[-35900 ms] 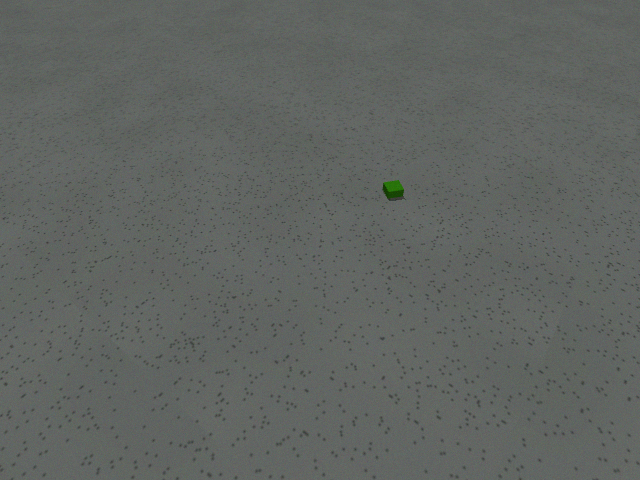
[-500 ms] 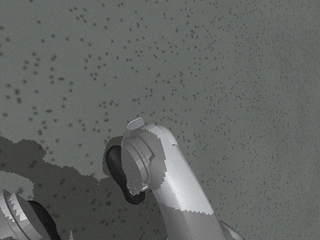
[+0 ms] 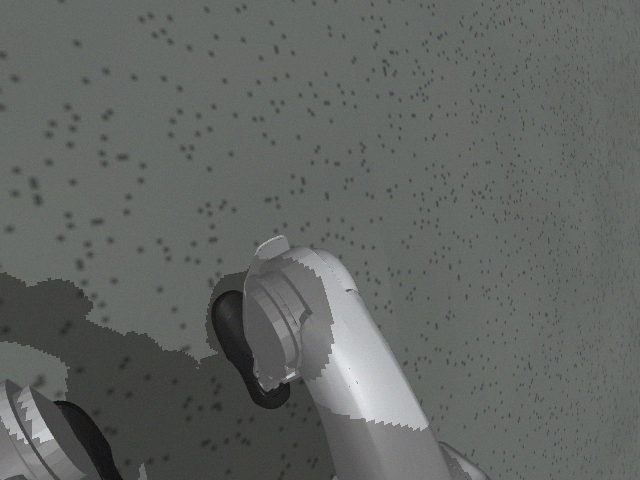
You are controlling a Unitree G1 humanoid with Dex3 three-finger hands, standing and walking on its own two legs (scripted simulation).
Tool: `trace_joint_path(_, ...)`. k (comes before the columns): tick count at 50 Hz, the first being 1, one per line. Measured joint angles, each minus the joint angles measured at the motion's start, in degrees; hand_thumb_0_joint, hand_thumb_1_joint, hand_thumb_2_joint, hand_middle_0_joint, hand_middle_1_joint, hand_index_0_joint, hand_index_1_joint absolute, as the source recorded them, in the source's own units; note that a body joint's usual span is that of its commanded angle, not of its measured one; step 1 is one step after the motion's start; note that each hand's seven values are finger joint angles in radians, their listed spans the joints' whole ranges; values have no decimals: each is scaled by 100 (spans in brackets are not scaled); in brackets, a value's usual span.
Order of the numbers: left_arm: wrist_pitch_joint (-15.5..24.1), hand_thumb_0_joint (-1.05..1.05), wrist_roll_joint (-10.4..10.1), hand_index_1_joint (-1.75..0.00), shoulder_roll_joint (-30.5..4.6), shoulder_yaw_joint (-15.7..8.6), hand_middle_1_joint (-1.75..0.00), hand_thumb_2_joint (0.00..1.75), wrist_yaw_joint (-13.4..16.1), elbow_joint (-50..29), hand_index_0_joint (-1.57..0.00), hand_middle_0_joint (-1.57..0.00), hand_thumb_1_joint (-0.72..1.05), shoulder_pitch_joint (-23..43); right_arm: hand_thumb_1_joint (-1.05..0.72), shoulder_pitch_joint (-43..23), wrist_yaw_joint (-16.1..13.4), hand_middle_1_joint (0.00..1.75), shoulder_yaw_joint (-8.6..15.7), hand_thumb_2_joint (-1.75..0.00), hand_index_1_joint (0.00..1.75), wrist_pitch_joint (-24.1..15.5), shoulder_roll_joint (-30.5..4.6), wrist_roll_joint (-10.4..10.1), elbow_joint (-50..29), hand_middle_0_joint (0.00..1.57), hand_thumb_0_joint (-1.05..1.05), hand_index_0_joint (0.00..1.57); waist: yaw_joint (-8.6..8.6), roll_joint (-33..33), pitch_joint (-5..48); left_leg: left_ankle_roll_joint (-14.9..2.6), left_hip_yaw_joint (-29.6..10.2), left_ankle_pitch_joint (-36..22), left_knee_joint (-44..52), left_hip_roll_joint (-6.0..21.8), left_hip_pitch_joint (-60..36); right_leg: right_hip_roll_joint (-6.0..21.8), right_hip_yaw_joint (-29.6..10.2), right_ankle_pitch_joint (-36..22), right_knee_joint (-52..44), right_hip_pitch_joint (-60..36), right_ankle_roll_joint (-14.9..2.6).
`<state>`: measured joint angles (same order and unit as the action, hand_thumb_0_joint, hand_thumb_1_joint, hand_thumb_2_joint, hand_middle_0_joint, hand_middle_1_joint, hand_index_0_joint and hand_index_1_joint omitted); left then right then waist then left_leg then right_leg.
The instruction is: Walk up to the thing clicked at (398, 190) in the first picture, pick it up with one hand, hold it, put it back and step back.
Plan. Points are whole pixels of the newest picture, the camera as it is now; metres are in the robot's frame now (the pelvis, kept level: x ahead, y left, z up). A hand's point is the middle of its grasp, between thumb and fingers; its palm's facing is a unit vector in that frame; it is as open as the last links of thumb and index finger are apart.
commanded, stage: close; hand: left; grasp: from above
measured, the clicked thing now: out of the picture +0.48 +0.39 -0.31
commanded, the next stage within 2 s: go down in 0.84 s
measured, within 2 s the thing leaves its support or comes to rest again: neither
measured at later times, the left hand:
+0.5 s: hand out of the picture +0.47 +0.38 -0.27, palm faces -0.26 -0.36 -0.89, open 9.9 cm
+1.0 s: hand out of the picture +0.47 +0.38 -0.27, palm faces -0.27 -0.37 -0.89, open 10.0 cm
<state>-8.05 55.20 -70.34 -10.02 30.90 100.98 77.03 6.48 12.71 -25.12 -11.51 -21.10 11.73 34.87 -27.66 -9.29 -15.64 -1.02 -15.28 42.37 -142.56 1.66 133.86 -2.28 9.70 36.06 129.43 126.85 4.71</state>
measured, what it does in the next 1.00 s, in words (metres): stands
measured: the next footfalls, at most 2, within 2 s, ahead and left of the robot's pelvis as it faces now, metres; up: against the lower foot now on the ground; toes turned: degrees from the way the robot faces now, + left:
none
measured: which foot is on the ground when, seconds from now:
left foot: down 0.00-1.00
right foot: down 0.00-1.00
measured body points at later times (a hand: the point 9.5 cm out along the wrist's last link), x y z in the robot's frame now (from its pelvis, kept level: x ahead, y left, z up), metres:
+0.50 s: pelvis +0.00 +0.00 +0.00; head +0.33 +0.13 +0.28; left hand +0.48 +0.39 -0.22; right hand +0.01 -0.24 -0.04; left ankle +0.05 +0.12 -0.29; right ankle +0.13 -0.13 -0.29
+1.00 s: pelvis +0.00 +0.00 +0.00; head +0.32 +0.13 +0.28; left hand +0.48 +0.40 -0.22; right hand +0.02 -0.24 -0.04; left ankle +0.05 +0.12 -0.29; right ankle +0.13 -0.13 -0.29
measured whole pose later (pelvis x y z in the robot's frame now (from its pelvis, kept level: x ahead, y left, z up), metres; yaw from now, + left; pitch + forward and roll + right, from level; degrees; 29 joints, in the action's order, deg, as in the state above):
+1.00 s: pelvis +0.00 +0.00 +0.00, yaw +0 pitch +31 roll -18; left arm -9.1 54.9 -70.1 -10.2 30.8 101.2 77.4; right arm 6.4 12.6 -24.9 -11.8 -20.9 11.7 34.9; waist -27.7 -9.4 -15.5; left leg -1.2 -15.3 42.7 -142.6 1.8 133.8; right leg -2.2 9.8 36.3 129.3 126.7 4.6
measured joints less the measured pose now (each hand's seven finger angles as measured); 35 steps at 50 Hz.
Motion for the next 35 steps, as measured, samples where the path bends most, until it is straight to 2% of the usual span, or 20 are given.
trace_joint_path(35,-151,1,-93,-51,-2,-73,-55,33,4,2,-65,-60,13,64,-90,6,4,30,7,-89,30,-72,-14,-12,29,20,0,20,-18,7,4,5,8,36,13,13,0,11,0,28,-3,13,-7)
